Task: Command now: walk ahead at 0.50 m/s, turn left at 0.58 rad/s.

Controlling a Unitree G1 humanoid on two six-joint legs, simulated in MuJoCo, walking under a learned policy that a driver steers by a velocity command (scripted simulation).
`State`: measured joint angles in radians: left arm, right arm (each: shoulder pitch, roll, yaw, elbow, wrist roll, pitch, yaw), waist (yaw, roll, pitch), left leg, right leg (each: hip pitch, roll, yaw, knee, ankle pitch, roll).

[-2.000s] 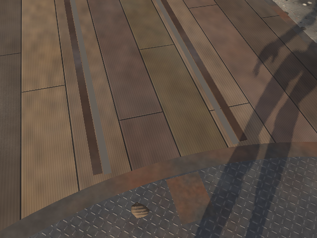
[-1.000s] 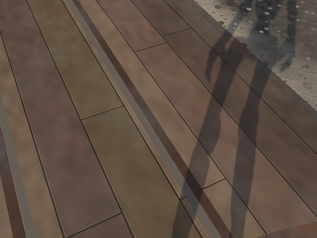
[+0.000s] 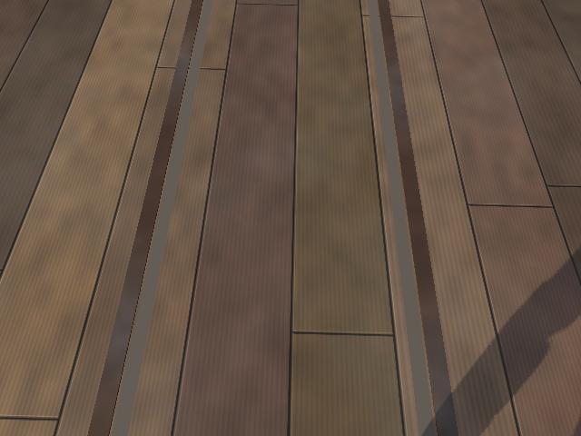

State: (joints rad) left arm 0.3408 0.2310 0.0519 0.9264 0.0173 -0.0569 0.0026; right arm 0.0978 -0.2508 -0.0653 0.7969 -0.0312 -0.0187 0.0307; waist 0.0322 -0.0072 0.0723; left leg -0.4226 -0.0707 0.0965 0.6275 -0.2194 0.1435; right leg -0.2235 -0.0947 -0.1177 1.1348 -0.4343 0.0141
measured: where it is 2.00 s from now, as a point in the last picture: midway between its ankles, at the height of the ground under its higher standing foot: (234, 203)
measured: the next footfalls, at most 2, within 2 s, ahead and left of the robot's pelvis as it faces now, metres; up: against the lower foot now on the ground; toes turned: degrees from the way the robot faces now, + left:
right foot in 0.48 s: +0.46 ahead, -0.06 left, +0.00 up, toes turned +14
left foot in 1.00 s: +0.66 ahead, +0.20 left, +0.00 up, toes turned +19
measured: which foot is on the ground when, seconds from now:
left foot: down 0.00-0.50, up 0.52-0.98, down 1.00-1.00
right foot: up 0.00-0.46, down 0.48-1.00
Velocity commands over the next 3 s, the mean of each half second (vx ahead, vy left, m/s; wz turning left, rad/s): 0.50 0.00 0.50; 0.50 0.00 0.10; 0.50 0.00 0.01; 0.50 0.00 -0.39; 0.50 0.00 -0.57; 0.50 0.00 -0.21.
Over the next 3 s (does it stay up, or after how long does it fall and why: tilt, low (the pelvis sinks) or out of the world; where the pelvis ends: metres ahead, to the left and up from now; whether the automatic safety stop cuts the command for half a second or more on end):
stays up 1.55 0.07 0.02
